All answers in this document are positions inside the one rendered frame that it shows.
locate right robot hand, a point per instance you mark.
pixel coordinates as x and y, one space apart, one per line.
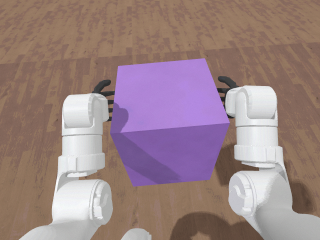
231 84

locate robot left thigh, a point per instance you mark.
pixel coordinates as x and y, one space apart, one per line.
137 234

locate left robot upper arm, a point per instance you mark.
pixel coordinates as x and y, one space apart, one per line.
80 207

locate carton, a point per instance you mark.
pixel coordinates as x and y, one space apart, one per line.
168 121

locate right robot forearm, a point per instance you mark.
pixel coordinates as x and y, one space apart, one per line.
256 118

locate left robot forearm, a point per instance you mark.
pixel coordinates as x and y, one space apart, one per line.
82 126

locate left robot hand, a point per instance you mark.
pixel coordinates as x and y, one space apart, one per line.
97 90

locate right robot upper arm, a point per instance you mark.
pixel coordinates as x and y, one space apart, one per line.
264 199

